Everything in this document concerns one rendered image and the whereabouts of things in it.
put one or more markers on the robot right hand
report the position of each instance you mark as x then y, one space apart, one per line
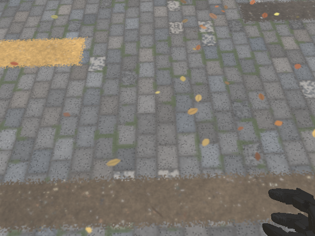
303 225

